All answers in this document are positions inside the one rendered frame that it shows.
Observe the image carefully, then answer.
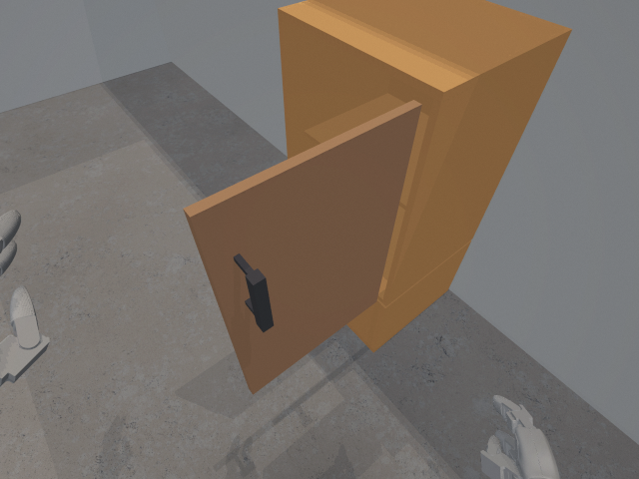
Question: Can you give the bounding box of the robot right hand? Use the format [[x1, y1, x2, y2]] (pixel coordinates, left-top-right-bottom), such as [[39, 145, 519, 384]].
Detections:
[[480, 395, 560, 479]]

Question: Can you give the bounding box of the handle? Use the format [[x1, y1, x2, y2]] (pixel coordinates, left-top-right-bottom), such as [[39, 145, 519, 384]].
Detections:
[[234, 254, 274, 332]]

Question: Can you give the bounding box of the robot left hand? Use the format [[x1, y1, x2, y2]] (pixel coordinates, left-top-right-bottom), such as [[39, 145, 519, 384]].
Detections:
[[0, 210, 50, 386]]

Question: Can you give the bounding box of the cupboard door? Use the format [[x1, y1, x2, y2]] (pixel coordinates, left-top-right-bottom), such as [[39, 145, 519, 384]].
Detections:
[[183, 100, 422, 395]]

